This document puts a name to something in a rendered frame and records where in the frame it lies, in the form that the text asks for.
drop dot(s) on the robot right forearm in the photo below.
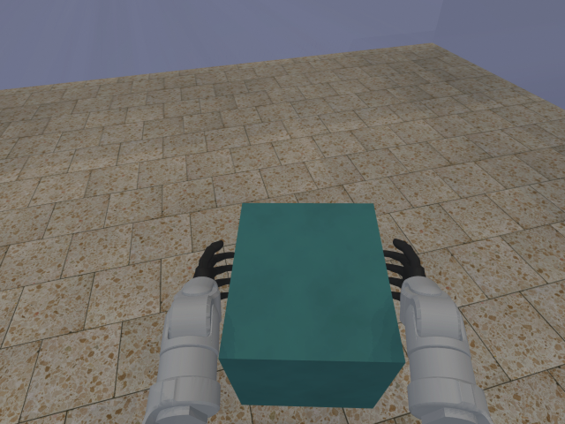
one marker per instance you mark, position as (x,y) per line
(443,389)

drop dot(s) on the carton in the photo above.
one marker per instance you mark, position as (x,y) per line
(310,318)

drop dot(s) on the robot left hand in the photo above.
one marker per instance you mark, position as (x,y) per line
(207,262)

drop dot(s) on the robot left forearm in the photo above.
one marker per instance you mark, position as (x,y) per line
(186,390)

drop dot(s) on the robot right hand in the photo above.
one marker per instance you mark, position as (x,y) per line
(410,261)

